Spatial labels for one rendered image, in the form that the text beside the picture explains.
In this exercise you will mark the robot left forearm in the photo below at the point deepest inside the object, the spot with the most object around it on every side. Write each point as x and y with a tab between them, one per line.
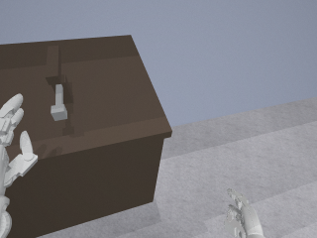
5	217

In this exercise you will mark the left robot hand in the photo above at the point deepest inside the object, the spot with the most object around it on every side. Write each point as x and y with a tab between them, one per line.
10	116

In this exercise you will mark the tap lever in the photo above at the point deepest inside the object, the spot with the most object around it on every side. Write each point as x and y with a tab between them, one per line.
58	111

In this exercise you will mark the counter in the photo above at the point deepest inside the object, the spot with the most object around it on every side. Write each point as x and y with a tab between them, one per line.
104	158

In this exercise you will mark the right robot hand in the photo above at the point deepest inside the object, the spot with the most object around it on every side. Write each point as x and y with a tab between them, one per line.
247	221

